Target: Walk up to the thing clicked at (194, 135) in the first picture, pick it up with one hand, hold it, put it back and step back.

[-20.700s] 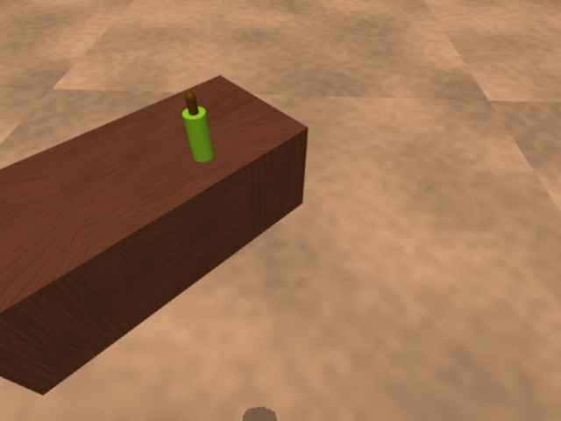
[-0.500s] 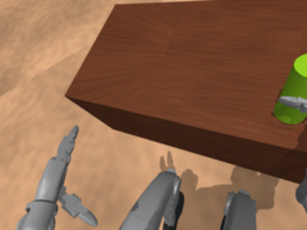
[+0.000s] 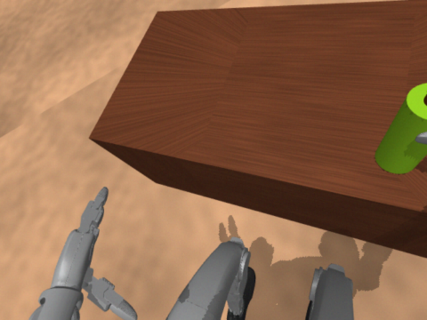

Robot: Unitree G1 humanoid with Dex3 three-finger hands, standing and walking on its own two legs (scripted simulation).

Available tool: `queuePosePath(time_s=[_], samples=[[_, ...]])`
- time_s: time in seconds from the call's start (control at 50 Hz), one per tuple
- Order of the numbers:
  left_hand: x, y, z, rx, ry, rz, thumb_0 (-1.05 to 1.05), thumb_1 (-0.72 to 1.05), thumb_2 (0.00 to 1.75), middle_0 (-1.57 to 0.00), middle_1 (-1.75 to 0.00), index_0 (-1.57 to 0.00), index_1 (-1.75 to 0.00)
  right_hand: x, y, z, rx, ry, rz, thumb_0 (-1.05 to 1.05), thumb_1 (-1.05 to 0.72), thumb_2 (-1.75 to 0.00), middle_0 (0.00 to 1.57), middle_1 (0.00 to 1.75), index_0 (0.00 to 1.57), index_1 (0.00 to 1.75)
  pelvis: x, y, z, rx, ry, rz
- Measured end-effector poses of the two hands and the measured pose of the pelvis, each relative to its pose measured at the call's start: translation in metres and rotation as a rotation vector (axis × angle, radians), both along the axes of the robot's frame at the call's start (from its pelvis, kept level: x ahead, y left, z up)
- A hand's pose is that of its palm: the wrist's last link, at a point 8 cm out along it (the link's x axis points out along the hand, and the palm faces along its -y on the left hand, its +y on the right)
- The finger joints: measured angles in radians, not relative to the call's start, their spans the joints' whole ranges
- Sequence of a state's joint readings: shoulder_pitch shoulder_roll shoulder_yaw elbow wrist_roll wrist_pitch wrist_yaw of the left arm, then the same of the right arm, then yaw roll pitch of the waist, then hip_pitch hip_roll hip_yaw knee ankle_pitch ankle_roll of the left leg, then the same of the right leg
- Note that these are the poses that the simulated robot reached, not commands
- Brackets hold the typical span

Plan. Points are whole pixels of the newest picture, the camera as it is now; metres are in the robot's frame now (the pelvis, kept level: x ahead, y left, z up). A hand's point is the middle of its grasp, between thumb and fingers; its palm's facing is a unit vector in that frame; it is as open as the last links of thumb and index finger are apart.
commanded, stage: rise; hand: right
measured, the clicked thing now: (420, 122) +0.51 -0.21 -0.03
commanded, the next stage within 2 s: home in 0.18 s
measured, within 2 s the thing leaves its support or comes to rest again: rests again in 0.02 s
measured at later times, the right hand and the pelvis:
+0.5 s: hand out of the picture +0.48 -0.37 +0.10, palm faces +0.44 +0.87 -0.24, open 16.8 cm; pelvis +0.03 -0.01 +0.09, yaw -2 degrees
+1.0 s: hand out of the picture +0.30 -0.25 +0.07, palm faces +0.25 +0.93 -0.25, open 17.1 cm; pelvis +0.06 -0.02 +0.13, yaw -4 degrees
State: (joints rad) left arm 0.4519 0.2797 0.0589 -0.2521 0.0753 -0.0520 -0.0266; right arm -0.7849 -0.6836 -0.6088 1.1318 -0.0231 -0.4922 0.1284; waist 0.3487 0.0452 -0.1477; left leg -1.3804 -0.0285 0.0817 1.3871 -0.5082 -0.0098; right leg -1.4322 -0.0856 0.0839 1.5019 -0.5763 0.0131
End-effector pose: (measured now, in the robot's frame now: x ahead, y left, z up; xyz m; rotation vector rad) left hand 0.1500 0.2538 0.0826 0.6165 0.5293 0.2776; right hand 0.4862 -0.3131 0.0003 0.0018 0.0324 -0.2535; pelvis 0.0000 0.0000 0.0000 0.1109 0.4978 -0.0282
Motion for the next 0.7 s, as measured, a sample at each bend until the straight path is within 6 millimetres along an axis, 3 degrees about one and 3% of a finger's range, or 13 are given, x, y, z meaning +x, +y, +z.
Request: queuePosePath(time_s=[0.1,0.16,0.26,0.34,0.42,0.52,0.6,0.7], samples=[[0.003,-0.003,-0.010,-0.062,0.038,0.020,-0.01,-0.52,0.03,-0.07,-0.05,-0.07,-0.05,0.002,-0.022,0.038,-0.004,-0.003,-0.013,-0.02,0.47,-0.08,0.13,0.11,0.13,0.11,0.005,-0.003,0.013,0.001,-0.015,-0.007],[0.010,-0.002,-0.002,-0.076,0.027,0.026,-0.02,-0.53,0.04,-0.07,-0.05,-0.07,-0.06,0.002,-0.029,0.056,-0.020,0.033,-0.005,-0.02,0.46,-0.06,0.11,0.08,0.10,0.08,0.008,-0.006,0.023,-0.001,-0.035,-0.010],[0.018,-0.006,0.018,-0.119,0.021,0.031,-0.02,-0.53,0.06,-0.07,-0.06,-0.07,-0.06,-0.008,-0.044,0.070,-0.071,0.244,-0.053,-0.02,0.44,-0.06,0.08,0.06,0.08,0.07,0.015,-0.010,0.047,-0.009,-0.069,-0.013],[0.019,-0.009,0.020,-0.166,0.071,0.037,-0.01,-0.47,0.09,-0.07,-0.06,-0.07,-0.07,-0.020,-0.060,0.086,-0.088,0.337,-0.131,-0.02,0.43,-0.07,0.07,0.06,0.07,0.07,0.021,-0.012,0.065,-0.017,-0.095,-0.011],[0.024,-0.017,0.017,-0.216,0.112,0.029,-0.01,-0.30,0.22,-0.09,-0.11,-0.09,-0.11,-0.031,-0.079,0.109,-0.100,0.369,-0.211,-0.01,0.41,-0.10,0.07,0.07,0.07,0.07,0.026,-0.013,0.078,-0.021,-0.126,-0.015],[0.041,-0.046,0.006,-0.316,0.143,-0.042,-0.01,0.00,0.41,-0.12,-0.16,-0.12,-0.16,-0.048,-0.094,0.124,-0.113,0.407,-0.258,-0.01,0.41,-0.12,0.07,0.07,0.07,0.08,0.030,-0.015,0.089,-0.027,-0.153,-0.022],[0.050,-0.067,0.003,-0.401,0.155,-0.077,-0.01,0.23,0.52,-0.14,-0.19,-0.14,-0.20,-0.071,-0.094,0.123,-0.153,0.470,-0.246,-0.01,0.42,-0.12,0.07,0.07,0.06,0.08,0.036,-0.018,0.099,-0.035,-0.180,-0.029],[0.057,-0.067,0.004,-0.421,0.171,-0.054,0.00,0.47,0.65,-0.16,-0.23,-0.17,-0.23,-0.106,-0.073,0.106,-0.176,0.545,-0.182,-0.01,0.44,-0.11,0.06,0.07,0.06,0.07,0.046,-0.022,0.110,-0.048,-0.219,-0.030]])
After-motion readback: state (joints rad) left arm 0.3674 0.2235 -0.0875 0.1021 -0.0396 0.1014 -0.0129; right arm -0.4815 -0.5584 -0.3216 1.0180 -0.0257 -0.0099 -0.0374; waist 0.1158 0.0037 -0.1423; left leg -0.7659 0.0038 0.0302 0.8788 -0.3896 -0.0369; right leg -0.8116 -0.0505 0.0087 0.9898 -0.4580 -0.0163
